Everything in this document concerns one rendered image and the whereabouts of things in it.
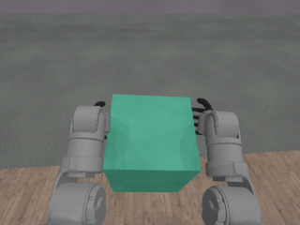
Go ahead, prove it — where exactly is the left robot hand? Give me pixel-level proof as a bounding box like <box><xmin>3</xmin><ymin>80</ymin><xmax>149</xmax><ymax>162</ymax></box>
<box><xmin>94</xmin><ymin>101</ymin><xmax>107</xmax><ymax>140</ymax></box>

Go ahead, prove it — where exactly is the carton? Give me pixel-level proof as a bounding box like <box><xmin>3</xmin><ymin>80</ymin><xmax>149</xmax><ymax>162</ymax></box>
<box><xmin>103</xmin><ymin>94</ymin><xmax>202</xmax><ymax>192</ymax></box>

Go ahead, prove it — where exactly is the robot left forearm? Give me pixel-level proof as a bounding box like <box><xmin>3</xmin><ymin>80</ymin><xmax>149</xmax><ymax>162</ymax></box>
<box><xmin>47</xmin><ymin>105</ymin><xmax>111</xmax><ymax>218</ymax></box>

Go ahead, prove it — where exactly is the right robot hand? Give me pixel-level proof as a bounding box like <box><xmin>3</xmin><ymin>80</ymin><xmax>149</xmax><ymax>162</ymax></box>
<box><xmin>191</xmin><ymin>97</ymin><xmax>213</xmax><ymax>135</ymax></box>

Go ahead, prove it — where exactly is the robot left upper arm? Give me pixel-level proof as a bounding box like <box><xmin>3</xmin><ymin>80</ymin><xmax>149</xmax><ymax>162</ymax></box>
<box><xmin>38</xmin><ymin>182</ymin><xmax>107</xmax><ymax>225</ymax></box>

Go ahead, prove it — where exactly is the robot right upper arm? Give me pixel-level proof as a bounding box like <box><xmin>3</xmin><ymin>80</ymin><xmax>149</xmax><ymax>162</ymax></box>
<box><xmin>202</xmin><ymin>186</ymin><xmax>262</xmax><ymax>225</ymax></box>

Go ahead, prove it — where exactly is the robot right forearm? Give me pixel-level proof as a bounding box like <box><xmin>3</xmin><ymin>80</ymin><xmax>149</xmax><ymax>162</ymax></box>
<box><xmin>197</xmin><ymin>110</ymin><xmax>262</xmax><ymax>220</ymax></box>

